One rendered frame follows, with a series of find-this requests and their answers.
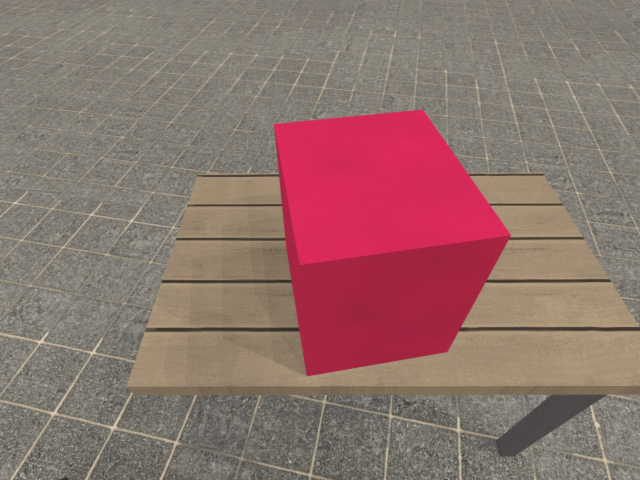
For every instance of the carton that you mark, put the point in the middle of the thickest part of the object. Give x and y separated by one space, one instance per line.
389 240

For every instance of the table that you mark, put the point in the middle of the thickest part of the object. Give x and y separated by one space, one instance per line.
548 320

